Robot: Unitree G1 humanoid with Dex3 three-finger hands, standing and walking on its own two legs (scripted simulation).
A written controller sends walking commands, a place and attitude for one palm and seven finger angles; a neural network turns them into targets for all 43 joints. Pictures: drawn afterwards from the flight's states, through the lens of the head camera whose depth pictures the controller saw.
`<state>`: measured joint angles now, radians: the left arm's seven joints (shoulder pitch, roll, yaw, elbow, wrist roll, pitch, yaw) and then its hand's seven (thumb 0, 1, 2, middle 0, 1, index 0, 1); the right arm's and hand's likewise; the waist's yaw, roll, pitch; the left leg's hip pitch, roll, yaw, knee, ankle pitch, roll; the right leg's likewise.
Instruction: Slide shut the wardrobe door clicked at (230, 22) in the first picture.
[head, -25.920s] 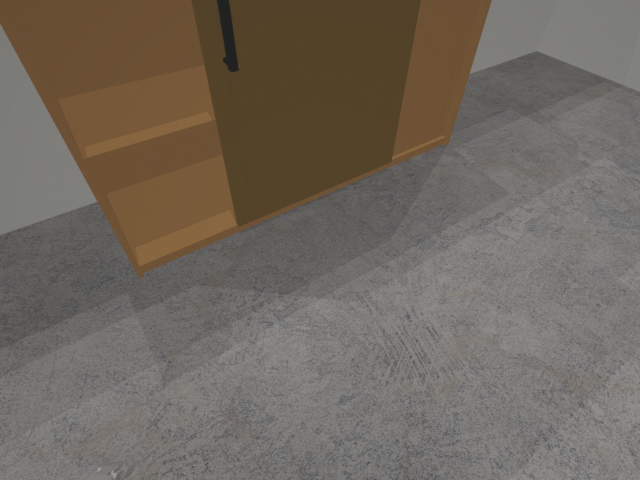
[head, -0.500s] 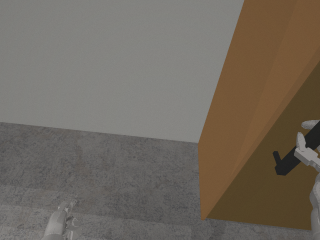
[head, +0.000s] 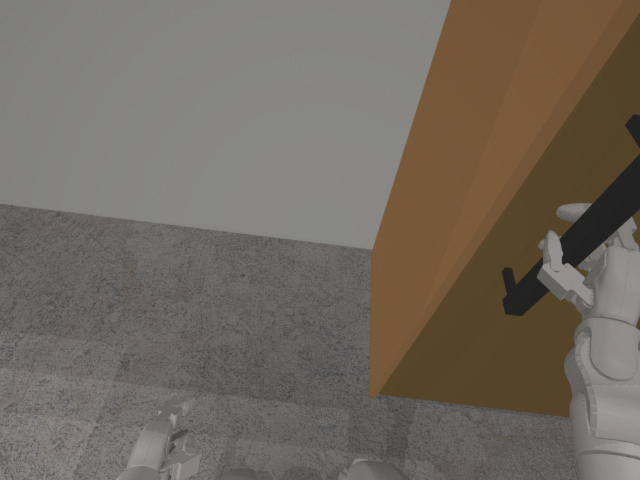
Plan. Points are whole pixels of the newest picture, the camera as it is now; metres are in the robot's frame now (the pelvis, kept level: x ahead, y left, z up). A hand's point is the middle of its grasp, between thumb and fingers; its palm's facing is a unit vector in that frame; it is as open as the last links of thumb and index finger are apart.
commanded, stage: stop walking and hold the door there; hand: right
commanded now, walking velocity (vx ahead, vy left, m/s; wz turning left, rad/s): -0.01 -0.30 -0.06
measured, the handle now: (564, 234) +0.38 -0.26 +0.13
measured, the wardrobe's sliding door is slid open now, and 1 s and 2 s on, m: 0.00 0.00 0.00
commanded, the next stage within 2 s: loosen the grip on the handle in 0.86 s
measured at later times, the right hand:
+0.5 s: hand (558, 269) +0.33 -0.24 +0.13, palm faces +0.12 +0.99 -0.09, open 6.1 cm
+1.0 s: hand (562, 267) +0.33 -0.24 +0.13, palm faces +0.07 +0.98 -0.18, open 6.5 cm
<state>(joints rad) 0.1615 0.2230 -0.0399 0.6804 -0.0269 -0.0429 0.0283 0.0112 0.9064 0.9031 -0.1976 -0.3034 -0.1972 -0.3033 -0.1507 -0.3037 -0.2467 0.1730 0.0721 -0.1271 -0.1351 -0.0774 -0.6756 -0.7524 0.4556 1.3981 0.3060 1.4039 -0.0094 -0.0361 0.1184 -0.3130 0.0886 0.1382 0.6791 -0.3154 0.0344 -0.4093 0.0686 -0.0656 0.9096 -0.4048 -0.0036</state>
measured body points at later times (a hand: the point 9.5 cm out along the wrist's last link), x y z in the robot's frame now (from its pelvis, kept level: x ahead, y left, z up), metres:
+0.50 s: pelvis -0.01 -0.11 +0.00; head +0.02 -0.11 +0.45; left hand +0.16 +0.08 -0.10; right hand +0.32 -0.29 +0.13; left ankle +0.03 +0.04 -0.72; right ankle +0.00 -0.27 -0.72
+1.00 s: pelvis -0.01 -0.11 +0.02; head +0.01 -0.10 +0.47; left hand +0.16 +0.13 -0.08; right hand +0.32 -0.29 +0.14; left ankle +0.02 +0.03 -0.72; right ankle +0.00 -0.27 -0.72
